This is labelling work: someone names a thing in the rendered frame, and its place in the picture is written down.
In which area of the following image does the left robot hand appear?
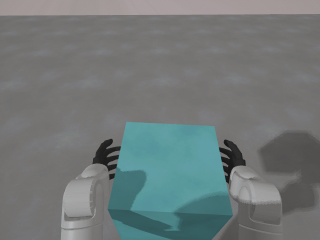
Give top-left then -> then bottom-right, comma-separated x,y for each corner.
92,139 -> 121,180

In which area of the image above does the robot left forearm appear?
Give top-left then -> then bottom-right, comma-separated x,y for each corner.
61,163 -> 111,240

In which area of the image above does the carton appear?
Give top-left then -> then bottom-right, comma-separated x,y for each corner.
107,122 -> 233,240

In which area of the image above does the right robot hand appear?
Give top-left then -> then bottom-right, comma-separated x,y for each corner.
219,139 -> 246,184

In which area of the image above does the robot right forearm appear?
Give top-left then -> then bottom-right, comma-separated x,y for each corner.
229,165 -> 283,240

